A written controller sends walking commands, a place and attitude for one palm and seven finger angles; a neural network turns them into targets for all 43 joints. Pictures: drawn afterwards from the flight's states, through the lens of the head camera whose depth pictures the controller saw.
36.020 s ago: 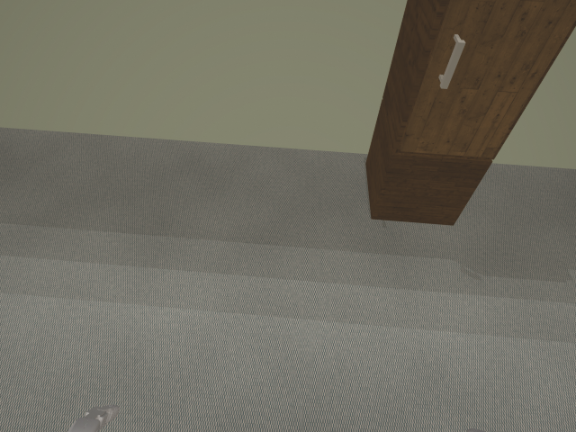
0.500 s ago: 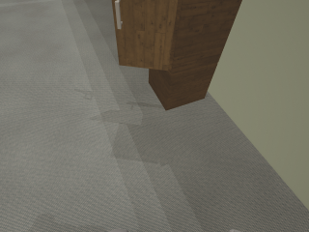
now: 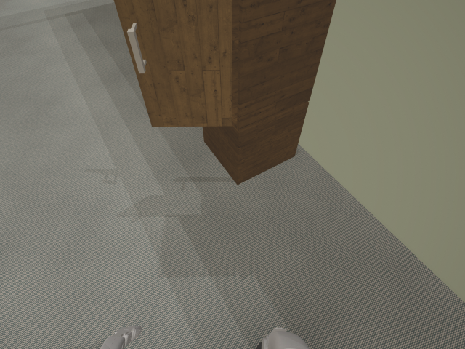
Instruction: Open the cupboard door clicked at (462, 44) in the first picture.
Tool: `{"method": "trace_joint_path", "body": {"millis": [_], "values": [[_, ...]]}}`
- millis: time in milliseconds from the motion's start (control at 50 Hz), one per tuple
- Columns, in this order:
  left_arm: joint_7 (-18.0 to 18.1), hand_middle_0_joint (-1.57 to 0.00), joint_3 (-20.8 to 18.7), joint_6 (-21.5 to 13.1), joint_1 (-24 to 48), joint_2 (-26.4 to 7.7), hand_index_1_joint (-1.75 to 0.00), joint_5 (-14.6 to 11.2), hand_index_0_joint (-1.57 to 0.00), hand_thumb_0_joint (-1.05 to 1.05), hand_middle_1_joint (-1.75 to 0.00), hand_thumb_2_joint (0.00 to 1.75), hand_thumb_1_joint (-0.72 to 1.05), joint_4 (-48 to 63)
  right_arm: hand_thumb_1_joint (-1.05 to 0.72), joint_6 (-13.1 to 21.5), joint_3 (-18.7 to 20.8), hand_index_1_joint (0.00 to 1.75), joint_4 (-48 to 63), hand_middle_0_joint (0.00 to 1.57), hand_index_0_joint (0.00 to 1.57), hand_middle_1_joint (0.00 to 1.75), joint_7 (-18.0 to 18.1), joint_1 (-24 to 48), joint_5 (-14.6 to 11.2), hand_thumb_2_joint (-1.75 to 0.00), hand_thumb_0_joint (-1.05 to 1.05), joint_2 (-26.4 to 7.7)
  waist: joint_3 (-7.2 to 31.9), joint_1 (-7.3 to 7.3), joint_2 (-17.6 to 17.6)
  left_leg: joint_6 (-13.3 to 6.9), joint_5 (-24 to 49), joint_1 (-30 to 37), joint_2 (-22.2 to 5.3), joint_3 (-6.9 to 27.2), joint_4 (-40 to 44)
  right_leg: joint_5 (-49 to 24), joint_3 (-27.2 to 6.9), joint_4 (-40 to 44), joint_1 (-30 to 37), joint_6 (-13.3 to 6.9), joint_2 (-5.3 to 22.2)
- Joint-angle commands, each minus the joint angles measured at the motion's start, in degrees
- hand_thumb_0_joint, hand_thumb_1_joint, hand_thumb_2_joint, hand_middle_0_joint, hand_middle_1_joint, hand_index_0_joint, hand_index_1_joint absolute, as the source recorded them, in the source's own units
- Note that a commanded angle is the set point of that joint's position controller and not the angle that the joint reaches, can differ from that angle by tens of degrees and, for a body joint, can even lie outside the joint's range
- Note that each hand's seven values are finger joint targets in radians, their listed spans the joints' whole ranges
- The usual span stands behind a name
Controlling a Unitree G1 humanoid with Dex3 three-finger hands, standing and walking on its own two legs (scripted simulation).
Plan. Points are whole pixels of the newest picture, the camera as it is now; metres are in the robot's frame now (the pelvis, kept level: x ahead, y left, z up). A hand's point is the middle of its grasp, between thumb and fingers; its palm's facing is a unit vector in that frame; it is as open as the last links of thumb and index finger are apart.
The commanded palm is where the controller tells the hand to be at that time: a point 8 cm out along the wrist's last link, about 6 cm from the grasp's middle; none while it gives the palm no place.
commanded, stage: take the last steps up to it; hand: left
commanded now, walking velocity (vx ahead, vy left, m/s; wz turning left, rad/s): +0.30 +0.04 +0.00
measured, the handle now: (138, 48) +0.94 +0.30 +0.01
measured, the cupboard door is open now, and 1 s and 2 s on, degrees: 59 59 59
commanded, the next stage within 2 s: come to a stop and stand still in 0.88 s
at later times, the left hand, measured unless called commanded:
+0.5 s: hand out of the picture +0.11 +0.17 -0.16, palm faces +0.14 -0.97 -0.18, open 7.3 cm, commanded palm none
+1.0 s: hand (132, 223) +0.42 +0.25 -0.16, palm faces -0.01 -0.98 -0.20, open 7.3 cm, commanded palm none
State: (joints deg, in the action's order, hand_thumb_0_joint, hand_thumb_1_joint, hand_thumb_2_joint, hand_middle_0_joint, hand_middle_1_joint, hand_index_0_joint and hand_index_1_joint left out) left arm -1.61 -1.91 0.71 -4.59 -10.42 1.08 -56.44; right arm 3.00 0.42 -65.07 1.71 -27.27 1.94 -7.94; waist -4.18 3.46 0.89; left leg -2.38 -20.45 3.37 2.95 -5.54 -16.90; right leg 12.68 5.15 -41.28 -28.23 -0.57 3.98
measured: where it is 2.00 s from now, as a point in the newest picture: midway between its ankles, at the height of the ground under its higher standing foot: (217, 316)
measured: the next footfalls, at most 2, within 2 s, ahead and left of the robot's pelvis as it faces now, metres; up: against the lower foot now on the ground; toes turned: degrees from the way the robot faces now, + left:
right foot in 0.06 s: +0.13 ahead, -0.10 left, +0.00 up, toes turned -6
left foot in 0.60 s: +0.32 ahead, +0.14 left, +0.00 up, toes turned +8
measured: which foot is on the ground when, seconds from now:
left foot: down 0.00-0.06, up 0.08-0.58, down 0.60-1.00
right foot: up 0.00-0.04, down 0.06-0.60, up 0.62-1.00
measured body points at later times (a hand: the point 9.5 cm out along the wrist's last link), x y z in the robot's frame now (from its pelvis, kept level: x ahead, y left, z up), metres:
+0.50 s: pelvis +0.17 +0.00 +0.01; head +0.19 +0.00 +0.46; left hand +0.10 +0.22 -0.14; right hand +0.30 -0.22 -0.13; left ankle +0.26 +0.14 -0.70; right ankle +0.10 -0.10 -0.73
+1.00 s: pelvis +0.32 +0.06 +0.01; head +0.35 +0.07 +0.46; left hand +0.42 +0.30 -0.14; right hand +0.27 -0.17 -0.14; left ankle +0.28 +0.13 -0.73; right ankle +0.38 -0.07 -0.70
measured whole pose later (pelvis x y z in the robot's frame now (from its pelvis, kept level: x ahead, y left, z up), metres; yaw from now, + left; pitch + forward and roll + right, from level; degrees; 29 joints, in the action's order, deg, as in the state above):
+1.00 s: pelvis +0.32 +0.06 +0.01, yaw -1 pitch +0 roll +1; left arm -0.2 -2.9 0.1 -7.5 -11.6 1.2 -58.1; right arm 2.7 1.1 -63.5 1.8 -21.3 1.9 -9.2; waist -3.1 1.3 1.7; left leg -4.3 -14.5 -5.4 2.3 -9.7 -19.3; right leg 13.7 3.1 -45.0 -27.0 -0.2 5.0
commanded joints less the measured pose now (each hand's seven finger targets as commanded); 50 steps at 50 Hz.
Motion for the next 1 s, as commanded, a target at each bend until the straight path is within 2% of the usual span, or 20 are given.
{"method": "trace_joint_path", "body": {"millis": [0, 20, 40, 60, 100, 120, 180, 340, 460, 480, 520, 540, 560, 580, 600, 620, 660, 720, 820, 980], "values": [[0.34, -0.2, -1.57, -2.98, -8.89, -5.16, -0.3, 0.11, -0.2, 0.0, -0.3, 0.9, 0.9, 1.66, -0.9, 1.02, 1.68, 0.3, 0.55, 0.2, 0.2, 0.3, 0.41, -1.96, -0.79, -0.9, 0.0, -9.22, 4.16, -7.44, -2.47, -3.72, 45.38, -8.9, -13.73, 5.33, -14.91, -3.85, 1.11, 10.87, 22.2, -2.81, -3.32], [0.93, -0.2, -2.91, -3.73, -18.29, -9.06, -0.3, 0.45, -0.2, 0.0, -0.3, 0.9, 0.9, -0.99, -0.9, 1.3, 1.87, 0.3, 1.5, 0.2, 0.2, 0.3, 0.01, -0.91, -1.61, -0.9, 0.0, -8.15, 10.42, -11.01, 3.44, -1.32, 34.47, -20.62, -9.72, 2.51, -28.0, -7.59, -9.21, 12.04, 38.98, -6.08, 5.02], [1.45, -0.2, -4.1, -3.88, -25.23, -13.88, -0.3, 0.2, -0.2, 0.0, -0.3, 0.9, 0.9, -3.09, -0.9, 1.56, 1.77, 0.3, 3.05, 0.2, 0.2, 0.3, 0.01, -2.19, -2.21, -0.9, 0.0, -6.14, 16.44, -11.6, 14.1, 1.72, -8.62, -34.08, -0.44, -0.55, -46.52, -16.72, -31.85, 18.41, 49.84, -13.6, 21.83], [1.98, -0.2, -3.94, -3.55, -23.52, -13.67, -0.3, -0.82, -0.2, 0.0, -0.3, 0.9, 0.9, -2.52, -0.9, 0.9, 2.28, 0.3, 4.03, 0.2, 0.2, 0.3, -0.14, 1.03, -2.02, -0.9, 0.0, -8.38, 12.87, -10.88, 8.19, 1.06, -12.78, -36.39, -3.51, 5.43, -55.1, -14.83, -32.85, 22.82, 42.74, -15.54, 24.13], [2.59, -0.2, -2.63, -3.66, -14.41, -8.29, -0.3, -0.85, -0.2, 0.0, -0.3, 0.9, 0.9, -0.48, -0.9, 0.19, 2.53, 0.3, 4.42, 0.2, 0.2, 0.3, -0.58, 7.23, -1.5, -0.9, 0.0, -5.65, 1.71, -7.58, 2.47, 1.43, -3.44, -38.07, -7.95, 7.76, -55.19, -10.37, -23.8, 26.57, 26.69, -12.28, 19.22], [2.54, -0.2, -1.91, -4.06, -11.84, -6.16, -0.3, -0.81, -0.2, 0.0, -0.3, 0.9, 0.9, 0.06, -0.9, -0.56, 2.28, 0.3, 4.26, 0.2, 0.2, 0.3, -0.8, 6.65, -1.13, -0.9, 0.0, -3.93, -0.13, -5.18, 1.58, 1.98, -0.42, -35.43, -9.11, 7.62, -52.74, -11.18, -18.18, 28.22, 20.63, -10.39, 17.09], [2.34, -0.2, -1.33, -5.35, -11.44, -3.64, -0.3, -0.49, -0.2, 0.0, -0.3, 0.9, 0.9, -0.85, -0.9, -1.84, 2.16, 0.3, 2.77, 0.2, 0.2, 0.3, -1.58, 3.09, -0.61, -0.9, 0.0, -1.5, 1.75, -2.38, 4.74, 3.55, 4.25, -31.52, -9.55, 5.06, -45.38, -15.15, -8.06, 29.9, 17.3, -7.93, 12.45], [1.99, -0.2, -1.38, -6.38, -17.33, -4.75, -0.3, -0.31, -0.2, 0.0, -0.3, 0.9, 0.9, -4.51, -0.9, -1.89, 2.66, 0.3, 7.89, 0.2, 0.2, 0.3, -3.01, 16.48, -0.6, -0.9, 0.0, -2.65, 0.41, -5.09, 4.96, 5.16, 10.43, -37.49, -8.82, 2.33, -30.23, -20.41, -6.8, 30.29, 24.97, -8.39, 12.06], [2.27, -0.2, -1.57, -5.67, -20.2, -6.94, -0.3, 0.36, -0.2, 0.0, -0.3, 0.9, 0.9, -6.91, -0.9, -1.13, 2.65, 0.3, 11.18, 0.2, 0.2, 0.3, -3.72, 24.75, -0.75, -0.9, 0.0, -4.24, -2.19, -6.48, 6.92, 3.57, 6.65, -32.74, -6.62, 0.7, -20.73, -19.53, -7.72, 27.95, 26.18, -7.88, 14.21], [2.37, -0.2, -1.71, -5.49, -20.07, -7.29, -0.3, 0.38, -0.2, 0.0, -0.3, 0.9, 0.9, -6.97, -0.9, -0.94, 2.61, 0.3, 11.19, 0.2, 0.2, 0.3, -3.66, 24.54, -0.71, -0.9, 0.0, -4.26, -1.9, -6.03, 7.1, 3.05, 5.95, -30.59, -5.92, 0.43, -18.68, -20.55, -7.03, 26.54, 26.32, -7.52, 14.17], [2.33, -0.2, -1.84, -5.3, -18.97, -7.54, -0.3, 0.08, -0.2, 0.0, -0.3, 0.9, 0.9, -6.99, -0.9, -0.27, 2.71, 0.3, 9.29, 0.2, 0.2, 0.3, -2.98, 18.74, -0.43, -0.9, 0.0, -5.31, 1.17, -2.77, 6.0, 1.98, 8.7, -18.22, -2.3, -2.9, -11.03, -29.06, -3.24, 17.83, 23.5, -5.36, 10.98], [2.24, -0.2, -1.66, -5.24, -18.6, -6.67, -0.3, -0.06, -0.2, 0.0, -0.3, 0.9, 0.9, -6.73, -0.9, 0.2, 3.2, 0.3, 7.13, 0.2, 0.2, 0.3, -2.35, 11.71, -0.17, -0.9, 0.0, -7.52, 4.65, 0.22, 2.43, 0.63, 11.32, -6.4, -3.53, -1.41, -8.19, -28.96, -1.43, 7.57, 18.22, -3.76, 8.69], [1.91, -0.2, -1.1, -5.06, -19.57, -4.05, -0.3, -0.38, -0.2, 0.0, -0.3, 0.9, 0.9, -5.54, -0.9, 0.55, 4.6, 0.3, 5.44, 0.2, 0.2, 0.3, -1.68, 4.33, 0.29, -0.9, 0.0, -13.32, 10.67, 2.61, -8.62, -3.48, 14.92, 6.2, -15.61, 13.07, -8.92, -9.33, 1.88, -6.19, 5.83, -1.1, 2.57], [1.76, -0.2, -0.39, -5.29, -17.82, -2.37, -0.3, -0.69, -0.2, 0.0, -0.3, 0.9, 0.9, -3.4, -0.9, 0.24, 5.24, 0.3, 4.8, 0.2, 0.2, 0.3, -0.93, -1.51, 0.13, -0.9, 0.0, -16.76, 13.91, 3.97, -16.06, -10.02, 24.99, 11.18, -26.11, 26.63, -3.84, 19.52, 2.51, -22.29, -3.38, 0.02, -2.4], [2.16, -0.2, -0.74, -4.89, -14.84, -3.13, -0.3, -0.36, -0.2, 0.0, -0.3, 0.9, 0.9, -2.26, -0.9, -0.32, 4.89, 0.3, 4.82, 0.2, 0.2, 0.3, -0.43, -0.38, -0.28, -0.9, 0.0, -16.24, 10.78, 3.12, -9.94, -12.4, 27.34, 7.06, -27.86, 25.44, -2.66, 20.76, -2.4, -29.75, -6.6, -1.0, -0.52], [2.22, -0.2, -0.89, -4.51, -13.89, -3.02, -0.3, -0.12, -0.2, 0.0, -0.3, 0.9, 0.9, -2.53, -0.9, -0.12, 4.1, 0.3, 5.97, 0.2, 0.2, 0.3, -0.33, 4.1, -0.45, -0.9, 0.0, -13.79, 8.61, 1.21, -6.79, -11.54, 23.13, 0.23, -25.6, 21.9, -1.15, 17.46, -3.68, -31.9, -7.1, -0.95, 1.03], [1.51, -0.2, -1.11, -3.44, -14.58, -2.41, -0.3, 0.2, -0.2, 0.0, -0.3, 0.9, 0.9, -3.7, -0.9, 0.48, 2.74, 0.3, 8.34, 0.2, 0.2, 0.3, -0.22, 10.74, -0.65, -0.9, 0.0, -9.73, 2.93, -2.19, -5.39, -8.62, 14.83, -11.54, -22.13, 16.57, 3.42, 10.53, -5.27, -30.24, -4.49, -0.29, 3.53], [1.22, -0.2, -1.16, -2.18, -16.87, -0.48, -0.3, 0.42, -0.2, 0.0, -0.3, 0.9, 0.9, -4.03, -0.9, 1.31, 1.97, 0.3, 7.34, 0.2, 0.2, 0.3, -0.02, 10.4, -0.78, -0.9, 0.0, -7.68, 2.19, -4.33, -7.12, -6.84, 20.66, -14.12, -18.53, 9.87, 5.52, 5.3, -4.45, -25.61, -2.42, 0.41, 2.79], [1.29, -0.2, -1.3, -1.31, -12.44, -0.56, -0.3, 0.28, -0.2, 0.0, -0.3, 0.9, 0.9, -2.11, -0.9, 1.49, 2.05, 0.3, 6.16, 0.2, 0.2, 0.3, 0.12, 7.45, -0.62, -0.9, 0.0, -7.49, 1.87, -4.62, -3.58, -7.32, 25.36, -12.72, -18.17, 7.19, 6.31, 0.11, -4.5, -16.34, -2.58, 0.92, 2.71], [1.43, -0.2, -0.08, -1.59, -3.64, -1.38, -0.3, 0.16, -0.2, 0.0, -0.3, 0.9, 0.9, 0.89, -0.9, 0.6, 1.46, 0.3, 2.61, 0.2, 0.2, 0.3, 0.47, 2.43, 0.08, -0.9, 0.0, -7.61, 0.95, -2.63, -4.59, -6.81, 39.25, -9.01, -18.09, 5.78, -0.52, 2.55, -0.85, 3.44, 5.81, -0.44, -0.41]]}}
